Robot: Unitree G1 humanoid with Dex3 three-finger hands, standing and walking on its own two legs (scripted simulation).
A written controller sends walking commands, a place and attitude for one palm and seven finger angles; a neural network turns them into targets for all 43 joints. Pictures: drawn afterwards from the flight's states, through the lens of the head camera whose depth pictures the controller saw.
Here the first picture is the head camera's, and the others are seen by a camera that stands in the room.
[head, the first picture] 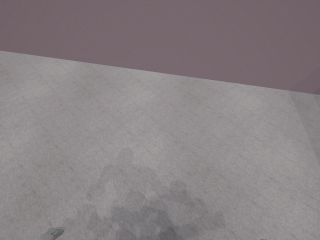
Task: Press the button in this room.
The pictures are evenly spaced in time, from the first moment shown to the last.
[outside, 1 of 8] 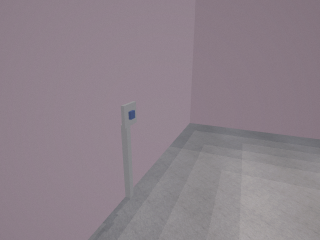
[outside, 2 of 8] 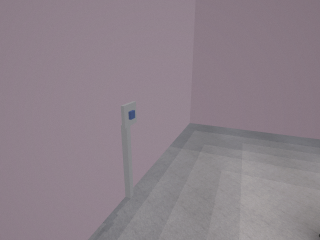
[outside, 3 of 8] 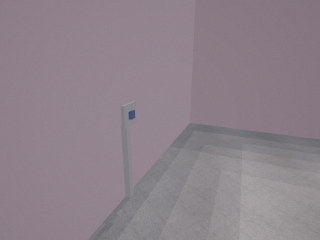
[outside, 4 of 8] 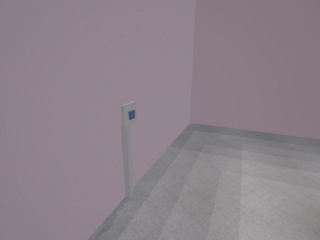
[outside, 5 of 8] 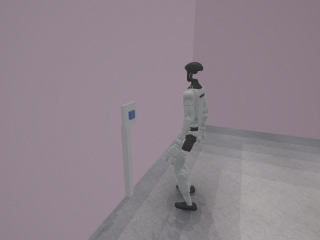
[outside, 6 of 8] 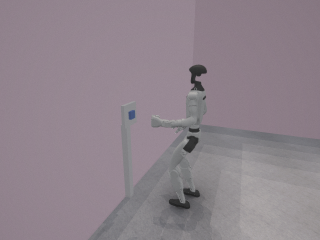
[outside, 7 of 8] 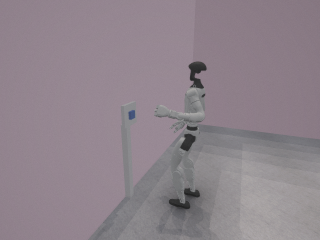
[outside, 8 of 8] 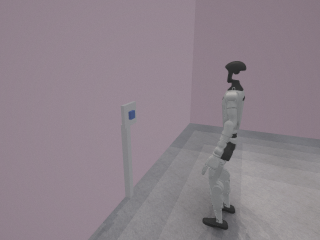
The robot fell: no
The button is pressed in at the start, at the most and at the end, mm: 0 13 0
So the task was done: yes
